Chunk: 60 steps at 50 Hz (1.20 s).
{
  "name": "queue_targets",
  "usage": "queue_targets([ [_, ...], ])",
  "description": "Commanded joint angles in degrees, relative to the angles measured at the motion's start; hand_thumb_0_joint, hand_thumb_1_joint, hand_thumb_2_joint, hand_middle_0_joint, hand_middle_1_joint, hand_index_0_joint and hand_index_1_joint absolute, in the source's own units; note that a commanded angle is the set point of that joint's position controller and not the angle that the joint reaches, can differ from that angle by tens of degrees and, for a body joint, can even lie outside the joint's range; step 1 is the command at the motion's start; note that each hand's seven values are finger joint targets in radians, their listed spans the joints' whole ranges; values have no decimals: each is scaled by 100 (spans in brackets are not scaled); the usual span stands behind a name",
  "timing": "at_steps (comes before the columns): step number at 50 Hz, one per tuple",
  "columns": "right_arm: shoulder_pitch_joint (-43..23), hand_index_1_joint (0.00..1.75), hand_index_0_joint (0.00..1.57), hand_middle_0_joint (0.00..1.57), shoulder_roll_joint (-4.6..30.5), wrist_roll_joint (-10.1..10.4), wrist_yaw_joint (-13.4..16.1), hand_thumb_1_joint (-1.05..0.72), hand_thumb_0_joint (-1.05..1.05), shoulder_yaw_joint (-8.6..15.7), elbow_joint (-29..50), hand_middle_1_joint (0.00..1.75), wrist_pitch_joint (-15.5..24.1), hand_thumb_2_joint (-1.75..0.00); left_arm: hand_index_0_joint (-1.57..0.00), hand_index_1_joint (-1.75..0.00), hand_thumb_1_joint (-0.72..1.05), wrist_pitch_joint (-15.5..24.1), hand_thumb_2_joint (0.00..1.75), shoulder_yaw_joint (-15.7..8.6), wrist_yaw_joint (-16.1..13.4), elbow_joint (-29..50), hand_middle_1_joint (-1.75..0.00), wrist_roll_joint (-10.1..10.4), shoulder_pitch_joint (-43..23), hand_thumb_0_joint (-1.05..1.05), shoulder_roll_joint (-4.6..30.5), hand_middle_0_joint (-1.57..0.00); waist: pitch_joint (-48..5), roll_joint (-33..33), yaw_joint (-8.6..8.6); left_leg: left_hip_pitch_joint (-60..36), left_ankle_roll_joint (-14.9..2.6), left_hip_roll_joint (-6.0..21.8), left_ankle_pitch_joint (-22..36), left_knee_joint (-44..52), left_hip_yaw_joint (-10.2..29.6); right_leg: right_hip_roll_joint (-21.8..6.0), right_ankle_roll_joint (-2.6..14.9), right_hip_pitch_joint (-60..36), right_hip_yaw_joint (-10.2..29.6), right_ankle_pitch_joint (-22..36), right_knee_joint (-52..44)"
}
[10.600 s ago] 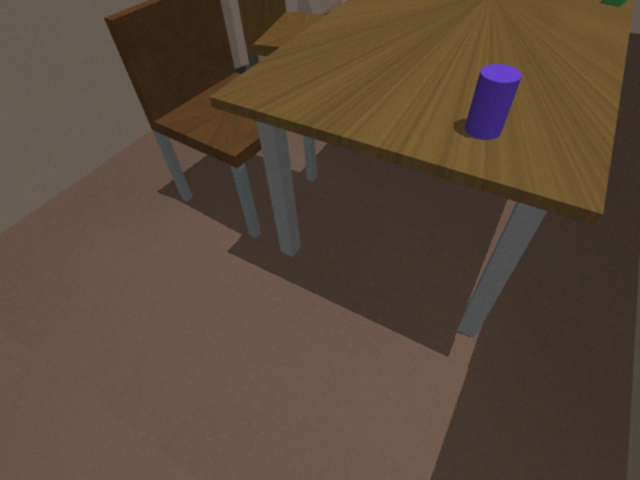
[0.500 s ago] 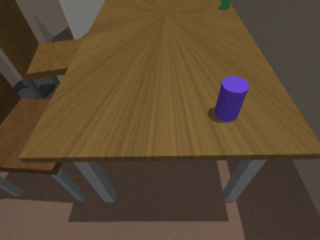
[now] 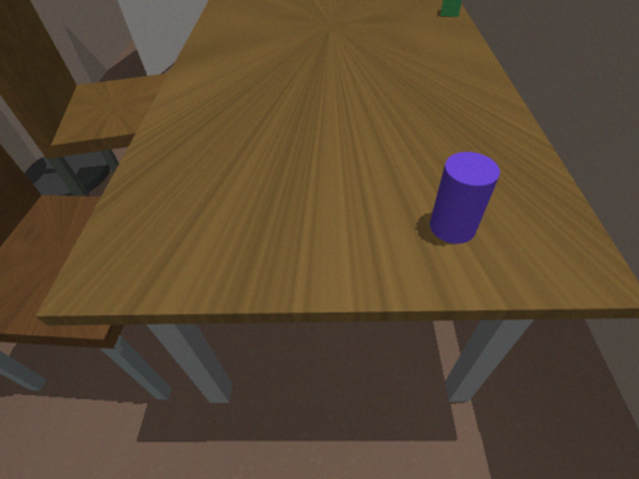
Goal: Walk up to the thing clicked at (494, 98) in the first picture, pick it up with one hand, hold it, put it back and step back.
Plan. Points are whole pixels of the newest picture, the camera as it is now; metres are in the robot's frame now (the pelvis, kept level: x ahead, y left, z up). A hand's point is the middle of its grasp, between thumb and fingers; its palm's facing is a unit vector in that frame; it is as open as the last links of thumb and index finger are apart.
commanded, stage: stand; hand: right
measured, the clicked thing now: (461, 199) +0.52 -0.19 +0.02
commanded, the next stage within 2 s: rise first in 0.84 s
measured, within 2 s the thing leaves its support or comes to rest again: neither
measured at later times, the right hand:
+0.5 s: hand out of the picture +0.08 -0.25 -0.16, palm faces -0.03 +0.94 -0.34, open 7.4 cm
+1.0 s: hand out of the picture +0.09 -0.25 -0.15, palm faces +0.02 +0.94 -0.34, open 7.6 cm
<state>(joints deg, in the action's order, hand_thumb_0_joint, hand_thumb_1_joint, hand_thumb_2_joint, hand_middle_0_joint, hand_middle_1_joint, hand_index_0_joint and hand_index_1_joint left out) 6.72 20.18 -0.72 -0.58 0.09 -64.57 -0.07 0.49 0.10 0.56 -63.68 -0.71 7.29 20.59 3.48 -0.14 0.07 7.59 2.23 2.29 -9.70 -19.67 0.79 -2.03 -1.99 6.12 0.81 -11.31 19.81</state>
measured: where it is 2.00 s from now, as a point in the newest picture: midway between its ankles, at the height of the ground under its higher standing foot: outside the picture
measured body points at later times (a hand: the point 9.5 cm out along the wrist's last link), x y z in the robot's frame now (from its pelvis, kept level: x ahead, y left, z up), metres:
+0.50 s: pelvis +0.01 +0.00 +0.00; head +0.02 +0.00 +0.45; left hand +0.07 +0.30 -0.13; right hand +0.08 -0.30 -0.13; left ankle +0.01 +0.14 -0.75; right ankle +0.00 -0.14 -0.75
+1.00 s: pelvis +0.00 +0.00 +0.00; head +0.02 +0.00 +0.45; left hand +0.09 +0.30 -0.13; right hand +0.08 -0.30 -0.13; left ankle +0.01 +0.14 -0.75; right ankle +0.00 -0.14 -0.75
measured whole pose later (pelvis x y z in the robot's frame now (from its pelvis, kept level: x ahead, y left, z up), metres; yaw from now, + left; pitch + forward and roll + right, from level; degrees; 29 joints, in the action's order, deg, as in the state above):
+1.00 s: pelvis +0.00 +0.00 +0.00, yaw +0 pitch -2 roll +0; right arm 7.2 19.9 1.5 0.5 0.2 -60.2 0.0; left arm 1.3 -0.4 -0.3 -59.7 1.5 7.6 20.0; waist 3.5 -0.2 0.0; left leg 8.9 2.3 2.5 -10.7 -21.5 0.6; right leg -1.8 -1.9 7.6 1.0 -12.3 21.7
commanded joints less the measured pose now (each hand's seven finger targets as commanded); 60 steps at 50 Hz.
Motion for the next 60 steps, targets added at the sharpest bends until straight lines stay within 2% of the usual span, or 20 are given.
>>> queue_targets([
  [1, -227, 30, 20, 20, 1264, 32, 62, -90, 0, 244, 352, 30, 139, -90, -20, -30, 90, 117, 90, -244, -90, 346, -30, 25, -132, 0, 1260, -20, -505, 48, -11, -218, -304, 506, 824, 218, 380, -521, 285, 39, 342, 819, -300],
  [10, -216, 30, 20, 20, 1239, 32, 70, -90, 0, 230, 358, 30, 134, -90, -20, -30, 90, 88, 90, -258, -82, 313, -30, 22, -152, 0, 1268, -20, -304, 8, -7, -115, -283, 483, 472, 330, 407, -507, 289, 176, 351, 423, -350],
  [14, -222, 30, 20, 20, 1254, 30, 65, -90, 0, 230, 364, 30, 137, -90, -20, -30, 90, 96, 90, -255, -83, 329, -30, 19, -185, 0, 1243, -20, -348, 24, -14, -74, -293, 471, 461, 302, 396, -518, 279, 104, 355, 457, -373],
  [22, -234, 30, 20, 20, 1266, 32, 83, -90, 0, 242, 379, 30, 153, -90, -20, -30, 90, 105, 90, -251, -92, 346, -30, 11, -151, 0, 1248, -20, -636, 45, -17, -339, -297, 531, 1075, 180, 348, -545, 288, -24, 322, 1084, -246],
  [42, -281, 30, 20, 20, 1246, 36, 75, -90, 0, 253, 392, 30, 129, -90, -20, -30, 90, 115, 90, -261, -105, 361, -30, 21, -160, 0, 1277, -20, -482, 17, -8, -323, -294, 518, 866, 220, 324, -528, 297, 35, 352, 886, -317],
  [46, -211, 30, 20, 20, 1252, 16, 79, -90, 0, 254, 382, 30, 124, -90, -20, -30, 90, 106, 90, -261, -99, 376, -30, 13, -199, 0, 1249, -20, -361, 28, -21, -156, -297, 490, 632, 284, 315, -530, 289, 53, 364, 728, -363],
  [47, -247, 22, 12, 12, 1271, 20, 78, -82, 0, 267, 390, 22, 133, -82, -12, -22, 82, 108, 82, -264, -99, 370, -22, 13, -156, 0, 1277, -12, -435, 26, -6, -279, -294, 520, 725, 273, 337, -526, 296, 80, 360, 760, -327],
  [48, -2258, 14, 6, 7, 181, 451, 135, -74, 0, 84, 2401, 14, 575, -74, -4, -14, 74, 744, 74, -205, -136, 2381, -14, 492, -2167, 0, 291, -4, -673, -307, 108, 544, -190, -227, 320, -337, -322, 125, 191, 722, -223, 393, 215],
  [49, -2143, 6, 6, 6, 373, 646, 247, -66, 0, 76, 2700, 6, 820, -66, -1, -6, 66, 855, 66, -90, -254, 2490, -6, 635, -2036, 0, 382, -2, -757, 18, -126, 143, -206, -254, -156, -65, -360, 96, 171, 417, -191, 10, -47],
  [50, -1495, 4, 5, 6, 1025, 591, 369, -58, 0, 455, 1993, 4, 803, -58, 0, -5, 58, 811, 58, -333, -366, 1937, -3, 614, -1473, 0, 825, -2, -390, 39, -173, 221, -204, -230, -483, 76, -346, 136, 209, 615, -234, -284, -94],
  [51, -1152, 4, 5, 6, 1181, 575, 415, -50, 0, 675, 1576, 4, 712, -50, 0, -5, 50, 725, 50, -692, -402, 1587, -3, 614, -941, 0, 1161, -2, -224, 146, -19, 427, -169, -229, -436, -76, -402, 156, 205, 671, -273, -302, -5],
  [52, -1104, 4, 5, 6, 1277, 571, 469, -42, 0, 878, 1558, 4, 686, -42, -1, -5, 42, 677, 42, -897, -440, 1642, -4, 592, -699, 0, 1168, -2, -657, 88, -1, 372, -144, -210, -125, -181, -391, 197, 220, 594, -284, -22, 96],
  [53, -1057, 4, 5, 6, 1273, 545, 528, -34, 0, 946, 1741, 4, 742, -34, -2, -5, 34, 710, 34, -810, -481, 1747, -4, 574, -620, 0, 1013, -3, -1049, 41, -6, 245, -152, -184, 151, -248, -399, 189, 210, 499, -264, 303, 187],
  [54, -1181, 4, 5, 6, 1229, 502, 555, -26, 0, 965, 2019, 4, 796, -26, -2, -5, 26, 785, 26, -730, -512, 1979, -4, 551, -1036, 0, 926, -3, -1352, -24, -88, 157, -185, -187, 317, -320, -366, 180, 188, 462, -262, 511, 251],
  [55, -820, 4, 5, 6, 1340, 455, 585, -21, 0, 1130, 2243, 4, 799, -21, -2, -5, 21, 783, 24, -957, -552, 1989, -4, 482, -696, 0, 1048, -3, -1599, -201, -85, 34, -209, -175, 549, -348, -318, 231, 174, 382, -291, 743, 273],
  [56, -292, 5, 5, 6, 1277, 382, 568, -16, 0, 1252, 2026, 5, 733, -20, -3, -5, 19, 698, 22, -986, -527, 1434, -4, 381, -206, 0, 829, -4, -1233, -216, -192, 188, -232, -190, 540, -358, -323, 240, 198, 605, -292, 752, 277],
  [57, 235, 5, 5, 6, 1102, 297, 520, -12, 0, 1378, 2122, 5, 685, -18, -4, -5, 13, 672, 19, -1039, -455, 1385, -5, 284, 42, 0, 562, -4, -1256, -262, -222, 174, -250, -219, 642, -399, -344, 232, 197, 645, -291, 854, 271],
  [58, 386, 5, 5, 6, 1046, 301, 505, -7, 0, 1350, 2379, 5, 673, -17, -5, -4, 9, 670, 17, -975, -440, 1652, -5, 277, -9, 0, 431, -4, -1442, -322, -171, 22, -226, -222, 817, -347, -330, 262, 201, 512, -323, 971, 267],
  [59, 267, 5, 5, 6, 1122, 311, 527, -1, 0, 1396, 2752, 5, 681, -15, -6, -4, 4, 677, 14, -1042, -454, 1968, -5, 275, -25, 0, 533, -5, -1561, -208, -106, -74, -198, -236, 920, -290, -347, 253, 205, 426, -327, 1027, 254],
  [60, 197, 5, 5, 5, 1000, 315, 529, 6, 0, 1328, 2922, 5, 667, -14, -6, -4, -3, 640, 11, -964, -447, 1931, -5, 265, 18, 0, 439, -5, -1496, -215, -114, -57, -198, -262, 893, -275, -379, 233, 184, 486, -310, 997, 217],
])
